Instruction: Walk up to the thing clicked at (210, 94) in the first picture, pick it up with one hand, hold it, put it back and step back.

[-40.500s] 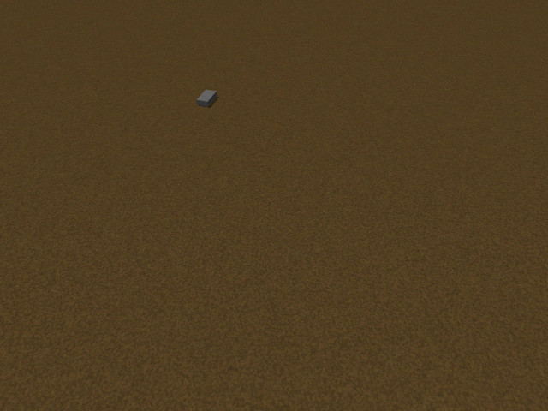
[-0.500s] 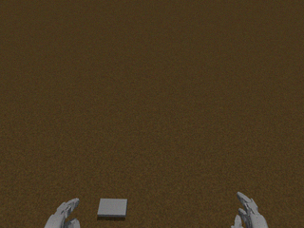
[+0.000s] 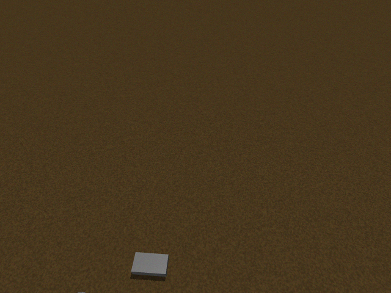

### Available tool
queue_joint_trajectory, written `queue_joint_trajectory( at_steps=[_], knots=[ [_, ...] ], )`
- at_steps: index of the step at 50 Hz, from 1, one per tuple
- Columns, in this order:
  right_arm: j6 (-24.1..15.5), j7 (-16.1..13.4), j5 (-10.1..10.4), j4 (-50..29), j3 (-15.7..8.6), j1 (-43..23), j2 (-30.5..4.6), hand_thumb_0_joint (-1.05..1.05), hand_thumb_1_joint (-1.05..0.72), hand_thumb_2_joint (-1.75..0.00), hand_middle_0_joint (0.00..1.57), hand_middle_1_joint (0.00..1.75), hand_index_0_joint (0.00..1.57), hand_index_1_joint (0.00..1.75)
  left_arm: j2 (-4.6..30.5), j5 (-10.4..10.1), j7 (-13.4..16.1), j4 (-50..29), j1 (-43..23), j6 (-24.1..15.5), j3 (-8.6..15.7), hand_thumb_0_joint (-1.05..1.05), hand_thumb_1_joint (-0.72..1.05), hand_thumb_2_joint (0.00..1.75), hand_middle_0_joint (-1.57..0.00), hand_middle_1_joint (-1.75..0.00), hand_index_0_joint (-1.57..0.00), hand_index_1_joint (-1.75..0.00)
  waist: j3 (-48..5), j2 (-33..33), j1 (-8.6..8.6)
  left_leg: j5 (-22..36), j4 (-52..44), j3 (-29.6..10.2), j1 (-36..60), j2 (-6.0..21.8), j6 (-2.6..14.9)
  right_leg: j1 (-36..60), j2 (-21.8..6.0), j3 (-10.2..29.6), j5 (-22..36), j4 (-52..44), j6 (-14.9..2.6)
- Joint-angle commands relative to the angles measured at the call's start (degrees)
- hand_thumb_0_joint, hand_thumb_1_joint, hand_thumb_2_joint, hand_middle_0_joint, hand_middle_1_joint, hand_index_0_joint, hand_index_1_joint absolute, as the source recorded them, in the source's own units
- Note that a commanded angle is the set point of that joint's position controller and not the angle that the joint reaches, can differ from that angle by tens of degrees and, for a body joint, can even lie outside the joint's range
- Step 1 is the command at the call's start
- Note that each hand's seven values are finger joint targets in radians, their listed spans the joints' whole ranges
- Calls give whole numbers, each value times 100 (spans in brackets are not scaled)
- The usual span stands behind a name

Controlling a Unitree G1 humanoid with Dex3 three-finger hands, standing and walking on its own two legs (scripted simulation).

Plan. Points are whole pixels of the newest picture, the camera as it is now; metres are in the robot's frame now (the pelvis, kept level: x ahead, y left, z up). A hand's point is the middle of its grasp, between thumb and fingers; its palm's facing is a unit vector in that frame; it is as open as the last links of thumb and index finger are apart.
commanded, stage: stand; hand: left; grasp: from above
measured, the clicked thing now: (150, 264) +0.42 +0.23 -0.73
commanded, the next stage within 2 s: none
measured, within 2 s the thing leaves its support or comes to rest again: neither
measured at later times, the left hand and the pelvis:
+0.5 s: hand out of the picture +0.02 +0.25 -0.14, palm faces +0.05 -0.94 -0.34, open 7.4 cm; pelvis -0.02 +0.01 +0.03, yaw +0 degrees
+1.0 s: hand out of the picture +0.04 +0.21 -0.14, palm faces +0.02 -0.96 -0.29, open 7.4 cm; pelvis +0.00 +0.00 +0.03, yaw +0 degrees
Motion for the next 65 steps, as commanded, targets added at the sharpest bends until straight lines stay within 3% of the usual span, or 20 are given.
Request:
queue_joint_trajectory(
  at_steps=[1, 4, 6, 17, 29, 35, 39, 42, 47, 51, 65],
  knots=[
    [-126, -123, 47, -233, -207, -322, -872, 0, -90, -90, 20, 30, 20, 30, 893, -19, 61, -53, -377, -312, 229, 0, 90, 90, -20, -30, -20, -30, -374, 65, -36, 1405, -1070, -678, 680, 481, 182, 313, -440, 541, 1576, -1140, -227],
    [-79, -143, 58, 15, -203, -361, -946, 0, -90, -90, 20, 30, 20, 30, 876, -42, 59, 358, -347, -307, 202, 0, 90, 90, -20, -30, -20, -30, -189, 223, -17, 1139, -1517, -801, 817, 565, 169, 482, -411, 500, 1307, -1456, -190],
    [-61, -151, 69, 149, -196, -379, -971, 0, -90, -90, 20, 30, 20, 30, 869, -44, 53, 603, -347, -291, 191, 0, 90, 90, -20, -30, -20, -30, 17, 288, -28, 622, -1886, -908, 748, 617, 156, 557, -362, 455, 1003, -1602, -161],
    [-40, -145, 137, 657, -188, -455, -1070, 0, -90, -90, 20, 30, 20, 30, 988, -44, 13, 1396, -408, -316, 153, 0, 90, 90, -20, -30, -20, -30, 130, 183, -45, 255, -2553, -952, 1044, 700, 57, 874, -433, 439, 1031, -2088, -93],
    [46, -72, 157, 913, -166, -514, -1116, 0, -90, -90, 20, 30, 20, 30, 1067, -35, -31, 1752, -297, -327, 85, 0, 90, 90, -20, -30, -20, -30, 377, 162, -64, -476, -2589, -930, 924, 673, 52, 543, -442, 535, 215, -2416, -110],
    [46, -51, 177, 959, -101, -537, -1050, 0, -90, -90, 20, 30, 20, 30, 1030, -64, -34, 1839, -270, -346, 55, 0, 90, 90, -20, -30, -20, -30, 230, 85, -69, -19, -2468, -852, 1085, 666, 87, 603, -518, 633, 383, -2497, -154],
    [27, -47, 197, 1032, -45, -449, -976, 0, -90, -90, 20, 30, 20, 30, 1026, -95, -26, 1868, -358, -379, 49, 0, 90, 90, -20, -30, -20, -30, 104, -63, -118, 770, -2328, -725, 1339, 646, 82, 690, -574, 670, 852, -2540, -158],
    [46, -56, 197, 1100, 3, -350, -946, 0, -90, -90, 20, 30, 20, 30, 1003, -116, -29, 1884, -383, -358, 40, 0, 90, 90, -20, -30, -20, -30, 224, 48, -128, 675, -2346, -688, 1192, 622, 72, 737, -556, 679, 843, -2573, -151],
    [48, -77, 225, 1173, 76, -330, -767, 0, -90, -90, 20, 30, 20, 30, 789, -120, -21, 1944, -372, -337, -2, 0, 90, 90, -20, -30, -20, -30, -41, 81, -124, 1288, -2313, -619, 1367, 647, 69, 1042, -572, 610, 1567, -2487, -160],
    [66, -101, 225, 1285, 113, -248, -643, 0, -90, -90, 20, 30, 20, 30, 560, -130, -24, 2062, -232, -297, -61, 0, 90, 90, -20, -30, -20, -30, 29, 47, -84, 1385, -2332, -572, 1357, 633, 47, 1069, -511, 543, 1616, -2513, -137],
    [54, -150, 224, 1404, 139, -83, -399, 0, -90, -90, 20, 30, 20, 30, 311, -119, 1, 2150, -252, -272, -56, 0, 90, 90, -20, -30, -20, -30, 63, 76, -104, 1640, -2343, -537, 1384, 650, 38, 1112, -482, 469, 1773, -2451, -98]
  ],
)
